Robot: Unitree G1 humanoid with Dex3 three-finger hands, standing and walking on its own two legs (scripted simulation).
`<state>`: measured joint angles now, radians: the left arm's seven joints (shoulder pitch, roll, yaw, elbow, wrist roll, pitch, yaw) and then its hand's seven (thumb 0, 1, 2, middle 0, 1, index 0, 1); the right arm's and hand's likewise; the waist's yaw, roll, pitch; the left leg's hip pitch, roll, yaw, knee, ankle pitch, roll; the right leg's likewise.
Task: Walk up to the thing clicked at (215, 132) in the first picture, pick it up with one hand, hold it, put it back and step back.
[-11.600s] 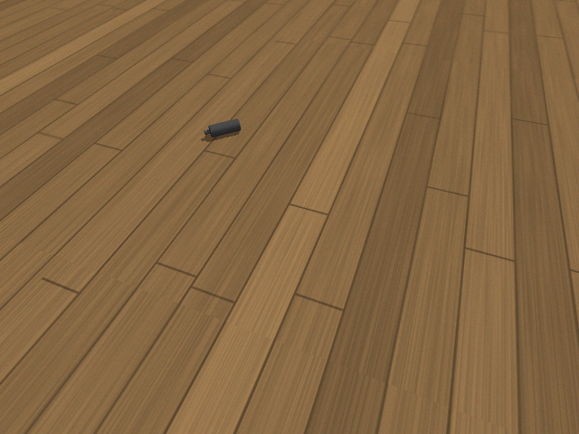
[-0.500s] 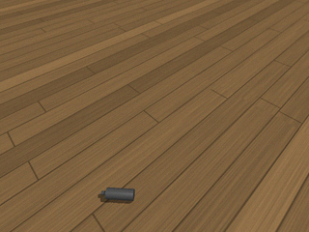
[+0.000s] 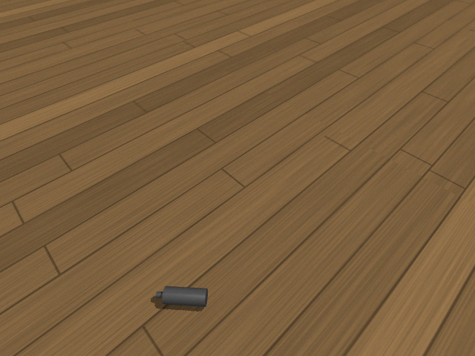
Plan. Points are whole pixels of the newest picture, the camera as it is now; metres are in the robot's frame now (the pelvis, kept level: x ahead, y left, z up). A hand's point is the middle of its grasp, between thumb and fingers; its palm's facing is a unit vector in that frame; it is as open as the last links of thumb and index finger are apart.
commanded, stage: walk up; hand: left
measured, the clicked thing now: (181, 296) +0.50 +0.28 -0.75
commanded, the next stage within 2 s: none
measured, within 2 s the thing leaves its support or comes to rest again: neither
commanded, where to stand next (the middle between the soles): +0.07 +0.03 m, yaw -2 degrees
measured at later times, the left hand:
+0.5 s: hand out of the picture +0.11 +0.33 -0.17, palm faces -0.07 -0.92 -0.40, open 7.4 cm
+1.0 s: hand (98, 355) +0.17 +0.29 -0.15, palm faces -0.05 -0.94 -0.33, open 7.4 cm
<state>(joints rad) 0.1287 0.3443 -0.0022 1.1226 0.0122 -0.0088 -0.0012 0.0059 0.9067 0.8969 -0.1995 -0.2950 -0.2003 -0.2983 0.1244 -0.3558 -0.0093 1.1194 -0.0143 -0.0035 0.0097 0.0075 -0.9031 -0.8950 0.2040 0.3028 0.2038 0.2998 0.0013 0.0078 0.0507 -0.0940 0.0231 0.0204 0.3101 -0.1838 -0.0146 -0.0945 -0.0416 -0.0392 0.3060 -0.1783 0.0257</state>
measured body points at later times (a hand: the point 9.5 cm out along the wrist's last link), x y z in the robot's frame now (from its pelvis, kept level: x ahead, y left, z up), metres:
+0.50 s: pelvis +0.03 +0.06 -0.01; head +0.07 +0.06 +0.44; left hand +0.11 +0.38 -0.14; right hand +0.08 -0.24 -0.14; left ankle -0.01 +0.14 -0.75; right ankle +0.04 -0.06 -0.74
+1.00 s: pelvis +0.04 +0.05 +0.00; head +0.06 +0.05 +0.45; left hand +0.17 +0.33 -0.13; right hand +0.13 -0.26 -0.13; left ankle -0.01 +0.14 -0.75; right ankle +0.06 -0.05 -0.75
